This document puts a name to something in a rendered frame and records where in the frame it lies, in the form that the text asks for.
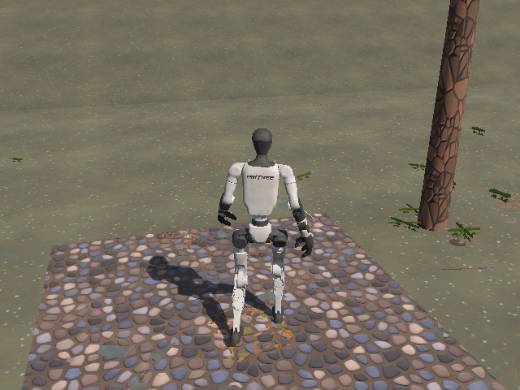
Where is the robot left upper arm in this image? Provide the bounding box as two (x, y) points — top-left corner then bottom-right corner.
(222, 162), (245, 206)

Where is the robot right upper arm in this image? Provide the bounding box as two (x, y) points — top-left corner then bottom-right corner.
(278, 164), (300, 210)

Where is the robot left hand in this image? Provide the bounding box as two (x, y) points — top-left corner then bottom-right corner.
(218, 212), (236, 226)

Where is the left robot foot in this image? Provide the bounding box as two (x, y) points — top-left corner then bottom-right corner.
(230, 326), (244, 344)

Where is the robot right hand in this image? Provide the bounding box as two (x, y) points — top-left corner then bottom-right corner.
(295, 234), (314, 258)

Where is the robot left shin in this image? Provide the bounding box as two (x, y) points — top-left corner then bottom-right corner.
(232, 274), (245, 333)

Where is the left robot forearm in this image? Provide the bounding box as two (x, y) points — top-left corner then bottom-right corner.
(218, 193), (230, 217)

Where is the right robot forearm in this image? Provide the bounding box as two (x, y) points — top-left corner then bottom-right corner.
(292, 198), (311, 237)

